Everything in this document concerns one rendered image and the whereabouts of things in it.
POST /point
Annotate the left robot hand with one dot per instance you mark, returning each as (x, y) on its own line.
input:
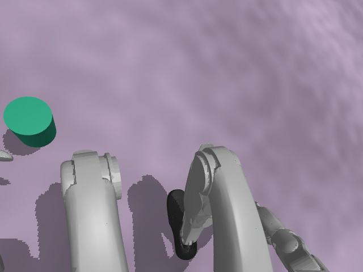
(5, 156)

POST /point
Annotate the right robot foot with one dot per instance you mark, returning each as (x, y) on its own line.
(175, 210)

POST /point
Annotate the right robot arm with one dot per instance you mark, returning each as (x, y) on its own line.
(294, 253)

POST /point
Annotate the can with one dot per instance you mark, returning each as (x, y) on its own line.
(31, 120)

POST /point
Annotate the right robot hand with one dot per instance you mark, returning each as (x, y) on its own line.
(270, 222)

